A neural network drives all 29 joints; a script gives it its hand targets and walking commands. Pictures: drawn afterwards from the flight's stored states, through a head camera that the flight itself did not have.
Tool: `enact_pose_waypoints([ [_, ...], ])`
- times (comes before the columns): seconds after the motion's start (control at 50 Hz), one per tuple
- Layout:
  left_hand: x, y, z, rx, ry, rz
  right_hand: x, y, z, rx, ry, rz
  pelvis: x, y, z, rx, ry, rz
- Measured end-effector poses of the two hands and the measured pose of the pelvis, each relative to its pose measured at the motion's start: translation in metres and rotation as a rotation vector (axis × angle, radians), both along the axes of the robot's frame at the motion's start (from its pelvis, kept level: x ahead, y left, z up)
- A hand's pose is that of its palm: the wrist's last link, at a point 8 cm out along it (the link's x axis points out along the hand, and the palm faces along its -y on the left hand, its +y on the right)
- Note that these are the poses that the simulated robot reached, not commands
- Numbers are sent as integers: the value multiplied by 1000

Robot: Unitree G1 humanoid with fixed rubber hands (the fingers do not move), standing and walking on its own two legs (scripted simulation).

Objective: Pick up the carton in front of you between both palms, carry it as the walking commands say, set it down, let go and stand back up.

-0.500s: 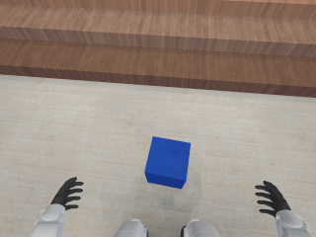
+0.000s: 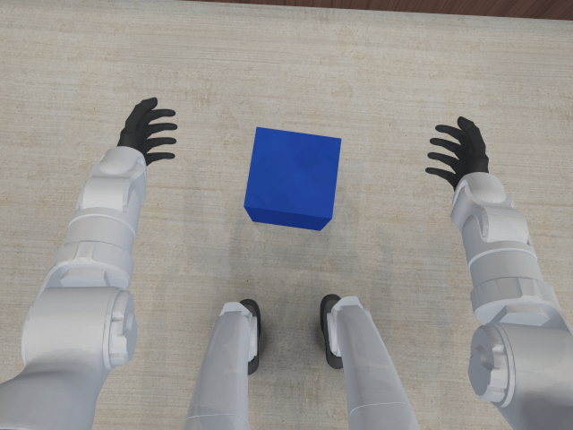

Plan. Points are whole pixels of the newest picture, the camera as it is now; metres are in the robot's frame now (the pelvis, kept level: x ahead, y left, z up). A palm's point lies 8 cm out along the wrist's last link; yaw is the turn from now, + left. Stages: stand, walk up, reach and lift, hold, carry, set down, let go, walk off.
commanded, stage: reach and lift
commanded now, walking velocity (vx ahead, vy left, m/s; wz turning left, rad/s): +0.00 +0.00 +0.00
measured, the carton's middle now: (292, 184) +0.53 -0.03 -0.55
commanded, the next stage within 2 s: none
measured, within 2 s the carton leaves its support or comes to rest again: neither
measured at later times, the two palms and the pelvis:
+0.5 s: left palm (187, 105) +0.58 +0.16 -0.17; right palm (411, 136) +0.51 -0.22 -0.17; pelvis +0.03 +0.01 -0.04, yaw -1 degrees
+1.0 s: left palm (215, 160) +0.56 +0.15 -0.41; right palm (377, 181) +0.49 -0.22 -0.40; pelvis -0.03 +0.01 -0.25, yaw -3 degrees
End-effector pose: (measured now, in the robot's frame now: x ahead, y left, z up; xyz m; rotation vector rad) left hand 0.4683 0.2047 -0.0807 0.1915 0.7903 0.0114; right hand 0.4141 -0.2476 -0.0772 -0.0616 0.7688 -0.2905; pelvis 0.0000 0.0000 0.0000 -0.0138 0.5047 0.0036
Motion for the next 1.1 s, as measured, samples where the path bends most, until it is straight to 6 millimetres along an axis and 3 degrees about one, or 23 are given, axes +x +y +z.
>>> enact_pose_waypoints([
  [0.16, 61, -21, -12, -53, -57, -32, 52, 16, -14, 31, -63, -37, -13, 5, -17, -9, 109, 7],
  [0.32, 112, -41, -36, -82, -119, -57, 95, 30, -42, 42, -125, -46, 1, 9, -24, -11, 238, 6],
  [0.4, 120, -44, -56, -81, -123, -50, 102, 33, -62, 39, -126, -42, 14, 9, -25, -12, 298, 2],
  [0.52, 111, -48, -101, -85, -96, -30, 95, 32, -101, 37, -106, -44, 30, 8, -41, -16, 396, -10],
  [0.66, 101, -59, -177, -85, -79, -30, 85, 25, -173, 38, -74, -65, 30, 5, -96, -21, 470, -21],
  [0.84, 91, -47, -279, -54, -104, -11, 79, 24, -274, 34, -82, -50, 1, 4, -188, -15, 415, -35],
  [0.96, 93, -47, -316, -66, -117, -11, 79, 25, -316, 44, -91, -54, -23, 6, -239, -18, 320, -36],
  [1.1, 94, -56, -355, -77, -73, -13, 82, 33, -359, 63, -49, -32, -37, 9, -274, -22, 234, -39],
])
